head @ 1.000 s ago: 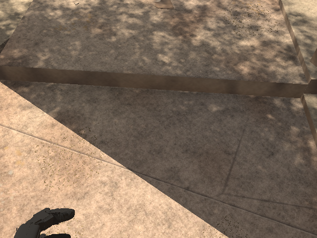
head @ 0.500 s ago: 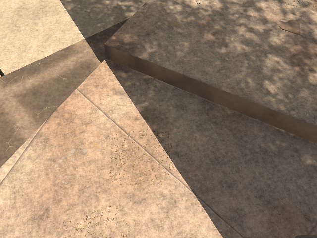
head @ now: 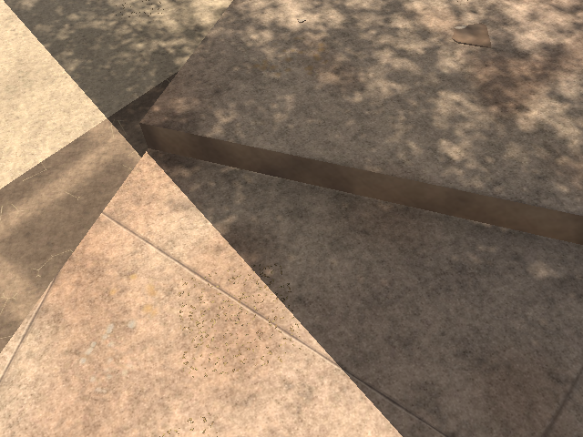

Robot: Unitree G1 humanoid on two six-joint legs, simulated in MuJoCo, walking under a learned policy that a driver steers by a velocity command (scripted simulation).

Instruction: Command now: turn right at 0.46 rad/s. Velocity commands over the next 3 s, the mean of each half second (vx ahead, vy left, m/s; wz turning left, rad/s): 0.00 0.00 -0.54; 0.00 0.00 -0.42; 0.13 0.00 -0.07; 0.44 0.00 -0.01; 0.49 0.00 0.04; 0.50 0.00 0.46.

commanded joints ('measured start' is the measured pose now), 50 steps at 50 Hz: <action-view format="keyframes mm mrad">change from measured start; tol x16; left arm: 1 -44 197 48 -80 -15 -43 13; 50 -109 87 2 -155 -2 -40 18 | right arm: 1 -64 -97 -33 -75 5 -19 -8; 50 91 -106 -8 46 12 -19 10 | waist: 1 -15 -121 -89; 18 -58 -197 -127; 21 5 248 -126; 39 -2 105 -117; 41 -50 -351 -184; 50 -46 -160 -112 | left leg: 1 -251 -1 -108 224 -5 -17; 18 193 -54 -91 -556 339 -17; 21 342 385 -549 -633 720 271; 27 309 224 -191 -631 590 239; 38 319 284 -64 -518 687 216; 40 148 196 40 -313 455 83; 41 -105 73 106 -32 -131 -25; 42 -112 49 -32 122 -190 -37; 50 -17 71 -72 18 160 -55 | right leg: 1 214 -275 373 -255 578 -197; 18 101 -124 493 -156 404 -106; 21 -265 127 199 318 -338 51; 26 -322 17 141 591 -92 147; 37 -69 -19 -19 58 -20 107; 39 106 12 -32 -187 181 48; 41 407 -347 418 -199 878 -121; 45 174 -257 285 -273 500 -175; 50 157 -200 201 -291 502 -160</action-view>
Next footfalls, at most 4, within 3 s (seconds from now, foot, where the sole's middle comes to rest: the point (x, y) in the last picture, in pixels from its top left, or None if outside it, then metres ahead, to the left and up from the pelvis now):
0.38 left None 0.08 0.13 -0.77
0.80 right None -0.02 -0.12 -0.77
1.18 left None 0.09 0.09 -0.77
1.86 left None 0.41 -0.09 -0.77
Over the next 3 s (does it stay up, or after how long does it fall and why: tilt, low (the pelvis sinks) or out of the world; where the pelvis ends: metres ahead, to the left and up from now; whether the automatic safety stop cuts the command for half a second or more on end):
stays up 0.74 -0.35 -0.01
